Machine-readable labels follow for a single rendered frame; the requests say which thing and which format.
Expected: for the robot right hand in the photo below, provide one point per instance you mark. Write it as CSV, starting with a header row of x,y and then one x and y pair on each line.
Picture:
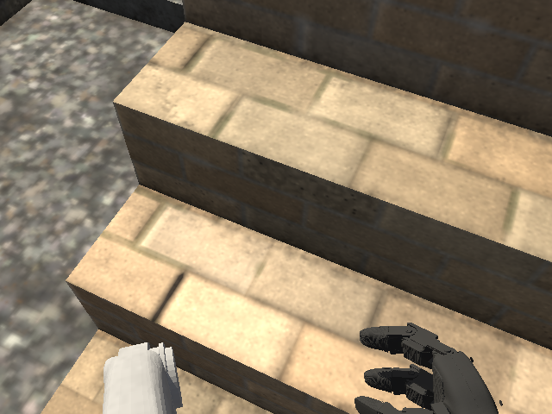
x,y
455,387

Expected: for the left robot thigh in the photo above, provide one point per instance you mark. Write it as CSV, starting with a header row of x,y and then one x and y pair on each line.
x,y
142,380

